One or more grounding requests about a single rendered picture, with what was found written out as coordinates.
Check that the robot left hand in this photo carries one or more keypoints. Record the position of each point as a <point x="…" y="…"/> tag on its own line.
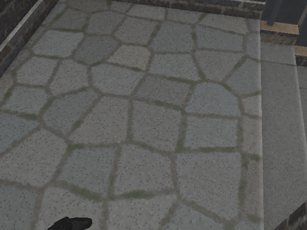
<point x="67" y="223"/>

